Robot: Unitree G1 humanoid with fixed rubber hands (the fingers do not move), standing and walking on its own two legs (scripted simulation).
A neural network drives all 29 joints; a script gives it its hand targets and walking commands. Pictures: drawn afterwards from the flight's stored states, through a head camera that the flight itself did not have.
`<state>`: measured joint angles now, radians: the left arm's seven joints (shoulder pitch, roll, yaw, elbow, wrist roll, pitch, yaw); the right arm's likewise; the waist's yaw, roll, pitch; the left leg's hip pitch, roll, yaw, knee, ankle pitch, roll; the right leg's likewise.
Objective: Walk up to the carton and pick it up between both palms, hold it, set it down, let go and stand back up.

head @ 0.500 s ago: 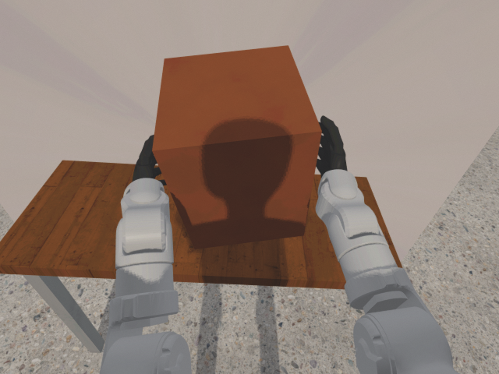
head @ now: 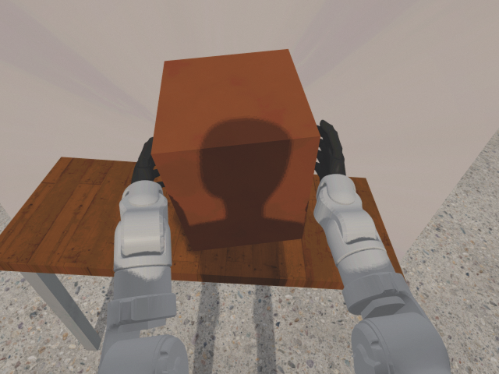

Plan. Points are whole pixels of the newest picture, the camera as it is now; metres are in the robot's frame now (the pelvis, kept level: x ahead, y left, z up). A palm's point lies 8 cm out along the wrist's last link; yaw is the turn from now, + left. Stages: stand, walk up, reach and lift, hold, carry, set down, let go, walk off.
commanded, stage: hold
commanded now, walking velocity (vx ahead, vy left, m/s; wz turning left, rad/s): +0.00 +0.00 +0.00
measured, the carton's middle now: (237, 156) +0.43 +0.01 +0.16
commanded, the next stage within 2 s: none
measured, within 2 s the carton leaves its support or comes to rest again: neither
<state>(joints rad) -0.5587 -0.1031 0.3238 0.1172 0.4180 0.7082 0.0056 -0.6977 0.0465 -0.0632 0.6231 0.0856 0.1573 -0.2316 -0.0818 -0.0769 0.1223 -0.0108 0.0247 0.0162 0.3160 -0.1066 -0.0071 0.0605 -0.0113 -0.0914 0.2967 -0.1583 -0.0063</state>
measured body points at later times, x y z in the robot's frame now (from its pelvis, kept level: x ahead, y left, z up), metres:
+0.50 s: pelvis +0.00 +0.00 +0.00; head -0.03 +0.03 +0.45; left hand +0.37 +0.16 +0.15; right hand +0.38 -0.13 +0.18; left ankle +0.06 +0.12 -0.75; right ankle +0.02 -0.11 -0.75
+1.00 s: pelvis -0.01 -0.01 +0.00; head -0.04 +0.01 +0.45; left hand +0.36 +0.14 +0.16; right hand +0.37 -0.15 +0.17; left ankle +0.06 +0.12 -0.75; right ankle +0.02 -0.11 -0.75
